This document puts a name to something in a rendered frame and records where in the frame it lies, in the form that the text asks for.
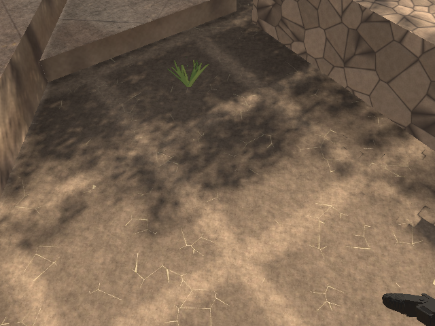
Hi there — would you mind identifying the right robot hand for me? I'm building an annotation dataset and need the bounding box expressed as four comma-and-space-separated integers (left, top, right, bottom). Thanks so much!
382, 293, 435, 326

